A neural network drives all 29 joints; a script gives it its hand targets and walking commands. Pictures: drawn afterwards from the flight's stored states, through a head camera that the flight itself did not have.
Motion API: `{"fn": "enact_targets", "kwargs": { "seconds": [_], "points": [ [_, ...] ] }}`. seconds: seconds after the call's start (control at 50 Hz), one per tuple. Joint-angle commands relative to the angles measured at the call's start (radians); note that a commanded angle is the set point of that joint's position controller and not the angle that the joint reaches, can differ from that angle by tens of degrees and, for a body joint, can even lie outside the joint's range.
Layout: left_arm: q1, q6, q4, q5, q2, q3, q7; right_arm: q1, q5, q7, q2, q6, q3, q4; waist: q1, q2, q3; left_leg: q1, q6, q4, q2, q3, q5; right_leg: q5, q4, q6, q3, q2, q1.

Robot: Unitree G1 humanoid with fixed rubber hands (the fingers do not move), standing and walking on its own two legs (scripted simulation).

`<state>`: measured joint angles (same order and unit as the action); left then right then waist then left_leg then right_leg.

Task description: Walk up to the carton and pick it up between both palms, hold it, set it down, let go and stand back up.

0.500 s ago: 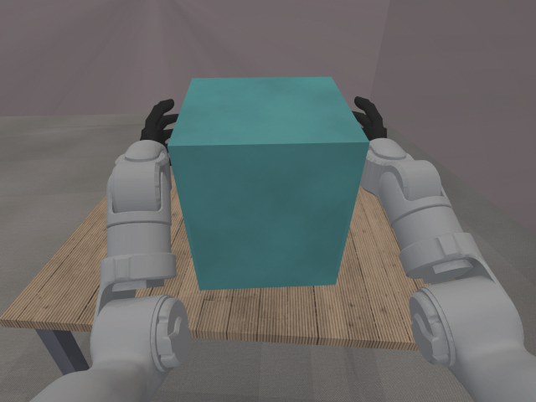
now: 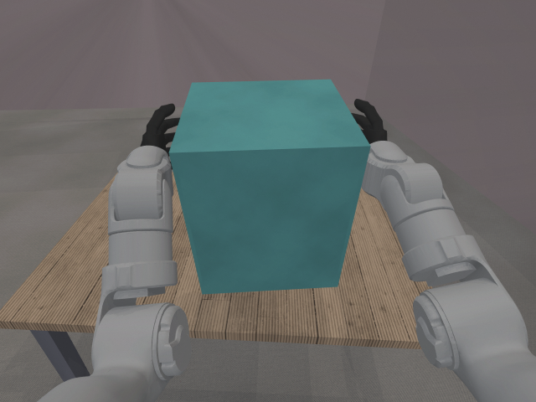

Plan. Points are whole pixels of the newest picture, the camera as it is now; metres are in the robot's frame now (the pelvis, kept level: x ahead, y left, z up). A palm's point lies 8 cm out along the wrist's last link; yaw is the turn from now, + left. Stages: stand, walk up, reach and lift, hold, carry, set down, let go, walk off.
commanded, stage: hold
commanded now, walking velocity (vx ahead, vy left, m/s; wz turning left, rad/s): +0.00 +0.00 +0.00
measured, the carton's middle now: (266, 186) +0.38 +0.01 +0.22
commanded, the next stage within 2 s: none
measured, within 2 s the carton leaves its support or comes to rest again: neither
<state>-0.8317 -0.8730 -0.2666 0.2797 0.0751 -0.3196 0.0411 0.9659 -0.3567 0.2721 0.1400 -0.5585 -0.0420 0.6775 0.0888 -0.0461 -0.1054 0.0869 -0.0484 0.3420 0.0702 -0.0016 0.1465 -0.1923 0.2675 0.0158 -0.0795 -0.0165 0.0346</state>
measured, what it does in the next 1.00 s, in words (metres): stands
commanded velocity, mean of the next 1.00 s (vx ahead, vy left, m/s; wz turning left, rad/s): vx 0.00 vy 0.00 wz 0.00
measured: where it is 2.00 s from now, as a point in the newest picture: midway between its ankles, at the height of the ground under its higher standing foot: outside the picture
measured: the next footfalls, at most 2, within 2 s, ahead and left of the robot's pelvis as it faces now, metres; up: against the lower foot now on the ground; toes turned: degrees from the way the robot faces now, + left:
none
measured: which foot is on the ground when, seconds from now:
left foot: down 0.00-1.00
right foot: down 0.00-1.00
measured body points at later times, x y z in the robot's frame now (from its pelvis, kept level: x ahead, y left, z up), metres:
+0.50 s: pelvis +0.00 -0.01 +0.00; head -0.09 +0.02 +0.44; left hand +0.37 +0.17 +0.28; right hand +0.38 -0.14 +0.29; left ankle +0.03 +0.15 -0.75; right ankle -0.02 -0.12 -0.75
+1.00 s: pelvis +0.00 +0.00 +0.00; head -0.09 +0.03 +0.44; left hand +0.38 +0.17 +0.27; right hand +0.38 -0.14 +0.28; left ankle +0.03 +0.15 -0.75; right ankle -0.02 -0.12 -0.75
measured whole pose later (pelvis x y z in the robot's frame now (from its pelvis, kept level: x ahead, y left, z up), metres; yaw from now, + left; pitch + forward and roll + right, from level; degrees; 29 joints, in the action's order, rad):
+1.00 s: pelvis +0.00 +0.00 +0.00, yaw +0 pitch -6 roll -1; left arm -0.87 -0.86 -0.32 0.28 0.08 -0.33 0.04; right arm 0.99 -0.34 0.27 0.14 -0.56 -0.03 0.71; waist 0.08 -0.04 -0.11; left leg 0.10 -0.05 0.34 0.07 0.00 0.14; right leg -0.19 0.27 0.01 -0.07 -0.01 0.02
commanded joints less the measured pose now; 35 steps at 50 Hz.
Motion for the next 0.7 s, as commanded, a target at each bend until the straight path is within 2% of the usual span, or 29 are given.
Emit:
{"fn": "enact_targets", "kwargs": {
  "seconds": [0.0,0.02,0.04,0.06,0.08,0.1,0.12,0.14,0.16,0.18,0.2,0.24,0.26,0.28,0.3,0.34,0.36,0.38,0.4,0.42,0.46,0.48,0.56,0.58,0.6,0.62,0.64,0.66,0.68],
  "points": [
    [-0.713,0.084,0.181,-0.192,-0.574,0.401,0.154,0.789,-0.153,-0.118,-0.64,0.038,-0.267,-0.374,-0.017,0.08,-0.391,-0.197,-0.007,0.021,-0.126,0.021,-0.344,0.292,0.0,0.041,0.033,0.099,0.032],
    [-0.737,0.085,0.214,-0.189,-0.571,0.408,0.151,0.762,-0.145,-0.116,-0.623,0.029,-0.256,-0.356,0.013,0.084,-0.335,-0.191,-0.013,0.021,-0.121,0.015,-0.339,0.276,-0.008,0.039,0.031,0.099,0.006],
    [-0.699,0.073,0.147,-0.182,-0.576,0.386,0.156,0.785,-0.141,-0.117,-0.604,0.031,-0.245,-0.337,-0.002,0.083,-0.301,-0.167,-0.006,0.007,-0.119,0.015,-0.281,0.208,-0.023,0.034,0.037,0.101,-0.012],
    [-0.706,0.068,0.154,-0.196,-0.602,0.409,0.157,0.779,-0.131,-0.122,-0.605,0.036,-0.228,-0.344,0.011,0.117,-0.319,-0.169,-0.019,0.004,-0.106,0.017,-0.292,0.227,-0.009,0.022,0.026,0.105,-0.015],
    [-0.679,0.061,0.14,-0.18,-0.595,0.411,0.163,0.76,-0.112,-0.115,-0.591,0.031,-0.22,-0.348,0.027,0.11,-0.291,-0.175,-0.021,0.009,-0.11,0.02,-0.307,0.254,-0.017,0.023,0.03,0.102,0.009],
    [-0.684,0.067,0.179,-0.189,-0.578,0.403,0.162,0.764,-0.132,-0.117,-0.6,0.026,-0.246,-0.372,0.012,0.091,-0.294,-0.17,-0.013,0.007,-0.11,0.014,-0.331,0.256,-0.005,0.026,0.026,0.109,0.018],
    [-0.744,0.074,0.177,-0.198,-0.584,0.413,0.157,0.773,-0.142,-0.121,-0.603,0.024,-0.239,-0.328,0.016,0.095,-0.271,-0.162,-0.008,-0.002,-0.114,0.018,-0.247,0.174,-0.02,0.03,0.03,0.098,-0.019],
    [-0.766,0.088,0.229,-0.212,-0.572,0.42,0.152,0.769,-0.139,-0.122,-0.643,0.031,-0.247,-0.368,0.017,0.066,-0.346,-0.171,-0.002,0.002,-0.121,0.018,-0.281,0.228,-0.011,0.038,0.034,0.094,0.001],
    [-0.775,0.086,0.182,-0.2,-0.594,0.412,0.152,0.793,-0.12,-0.125,-0.631,0.031,-0.237,-0.341,0.011,0.101,-0.297,-0.148,-0.004,-0.011,-0.116,0.012,-0.235,0.185,-0.019,0.032,0.027,0.093,-0.036],
    [-0.75,0.078,0.116,-0.174,-0.542,0.366,0.16,0.766,-0.112,-0.124,-0.625,0.018,-0.211,-0.299,-0.004,0.088,-0.268,-0.134,0.003,-0.019,-0.117,0.031,-0.207,0.158,-0.025,0.035,0.034,0.091,-0.03],
    [-0.712,0.074,0.11,-0.169,-0.541,0.363,0.169,0.764,-0.103,-0.12,-0.623,0.02,-0.216,-0.316,0.003,0.056,-0.268,-0.152,0.011,-0.014,-0.116,0.029,-0.197,0.177,-0.028,0.039,0.039,0.086,-0.022],
    [-0.774,0.081,0.073,-0.169,-0.551,0.352,0.168,0.804,-0.1,-0.131,-0.646,0.025,-0.211,-0.277,-0.018,0.09,-0.26,-0.114,0.013,-0.029,-0.119,0.038,-0.15,0.109,-0.023,0.033,0.033,0.081,-0.031],
    [-0.748,0.081,0.091,-0.176,-0.578,0.365,0.16,0.811,-0.111,-0.135,-0.628,0.029,-0.22,-0.317,-0.014,0.08,-0.296,-0.127,0.006,-0.022,-0.114,0.026,-0.205,0.168,-0.018,0.03,0.029,0.094,-0.003],
    [-0.701,0.081,0.087,-0.178,-0.575,0.369,0.163,0.828,-0.137,-0.127,-0.621,0.031,-0.246,-0.348,-0.029,0.065,-0.313,-0.14,0.004,-0.015,-0.116,0.023,-0.233,0.198,-0.015,0.035,0.039,0.099,0.01],
    [-0.74,0.088,0.126,-0.183,-0.575,0.378,0.158,0.805,-0.118,-0.128,-0.622,0.028,-0.232,-0.294,-0.011,0.074,-0.31,-0.158,0.008,-0.016,-0.112,0.024,-0.24,0.169,-0.017,0.03,0.032,0.099,-0.023],
    [-0.767,0.087,0.047,-0.185,-0.567,0.368,0.156,0.842,-0.111,-0.131,-0.618,0.037,-0.205,-0.273,-0.024,0.102,-0.282,-0.127,0.008,-0.029,-0.116,0.027,-0.152,0.089,-0.027,0.031,0.027,0.094,-0.047],
    [-0.765,0.086,0.042,-0.174,-0.565,0.355,0.164,0.829,-0.102,-0.129,-0.63,0.033,-0.201,-0.246,-0.021,0.064,-0.251,-0.115,0.003,-0.027,-0.115,0.028,-0.155,0.087,-0.027,0.029,0.034,0.093,-0.038],
    [-0.72,0.088,0.058,-0.178,-0.57,0.362,0.17,0.812,-0.114,-0.125,-0.629,0.041,-0.227,-0.294,-0.021,0.063,-0.309,-0.141,0.006,-0.009,-0.118,0.029,-0.205,0.155,-0.021,0.032,0.035,0.09,-0.017],
    [-0.762,0.106,0.082,-0.22,-0.574,0.38,0.165,0.842,-0.115,-0.119,-0.661,0.044,-0.234,-0.338,-0.014,0.029,-0.359,-0.153,0.016,-0.008,-0.121,0.035,-0.215,0.199,-0.022,0.046,0.042,0.085,-0.018],
    [-0.736,0.105,0.111,-0.207,-0.568,0.374,0.158,0.826,-0.142,-0.108,-0.662,0.046,-0.265,-0.373,-0.02,0.039,-0.404,-0.164,0.019,0.008,-0.128,0.032,-0.27,0.278,-0.004,0.055,0.034,0.088,0.017],
    [-0.74,0.097,0.158,-0.201,-0.575,0.399,0.155,0.773,-0.125,-0.104,-0.657,0.033,-0.241,-0.319,0.012,0.104,-0.365,-0.196,-0.006,0.018,-0.132,0.025,-0.332,0.304,-0.003,0.047,0.036,0.093,-0.014],
    [-0.697,0.079,0.066,-0.169,-0.55,0.349,0.166,0.769,-0.117,-0.101,-0.614,0.019,-0.231,-0.275,0.008,0.062,-0.263,-0.171,0.008,0.01,-0.124,0.024,-0.283,0.269,-0.021,0.054,0.037,0.085,-0.04],
    [-0.762,0.081,0.05,-0.192,-0.579,0.374,0.181,0.848,-0.105,-0.11,-0.631,0.035,-0.202,-0.314,0.005,0.082,-0.282,-0.128,0.011,-0.011,-0.122,0.032,-0.152,0.118,-0.034,0.038,0.04,0.086,-0.058],
    [-0.781,0.098,0.121,-0.202,-0.582,0.393,0.173,0.832,-0.112,-0.11,-0.642,0.038,-0.204,-0.344,0.012,0.073,-0.323,-0.142,0.012,-0.011,-0.12,0.021,-0.206,0.175,-0.025,0.039,0.033,0.085,-0.033],
    [-0.754,0.091,0.117,-0.204,-0.581,0.393,0.171,0.797,-0.117,-0.11,-0.622,0.028,-0.205,-0.316,0.017,0.095,-0.315,-0.152,0.0,-0.003,-0.115,0.015,-0.263,0.214,-0.015,0.033,0.031,0.091,-0.02],
    [-0.812,0.097,0.134,-0.203,-0.584,0.39,0.168,0.808,-0.119,-0.116,-0.625,0.024,-0.213,-0.285,0.013,0.112,-0.295,-0.14,-0.006,-0.001,-0.117,0.015,-0.232,0.172,-0.021,0.029,0.03,0.089,-0.042],
    [-0.777,0.095,0.134,-0.189,-0.575,0.374,0.162,0.806,-0.121,-0.118,-0.632,0.029,-0.231,-0.328,-0.007,0.086,-0.322,-0.167,0.002,0.007,-0.117,0.014,-0.271,0.223,-0.014,0.038,0.023,0.092,-0.024],
    [-0.716,0.085,0.095,-0.194,-0.573,0.371,0.167,0.794,-0.128,-0.109,-0.619,0.023,-0.238,-0.321,0.003,0.075,-0.323,-0.173,0.003,0.002,-0.12,0.015,-0.27,0.227,-0.022,0.04,0.034,0.09,-0.016],
    [-0.75,0.089,0.114,-0.199,-0.565,0.378,0.158,0.781,-0.112,-0.115,-0.623,0.022,-0.224,-0.303,0.005,0.097,-0.327,-0.156,-0.001,0.002,-0.126,0.019,-0.268,0.236,-0.015,0.041,0.03,0.087,-0.024]
  ]
}}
